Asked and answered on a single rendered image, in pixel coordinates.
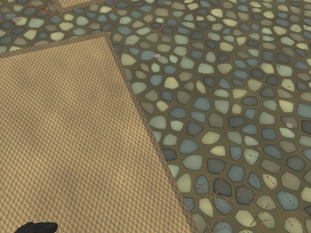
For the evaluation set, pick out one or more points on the left robot hand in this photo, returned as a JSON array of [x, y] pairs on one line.
[[39, 227]]

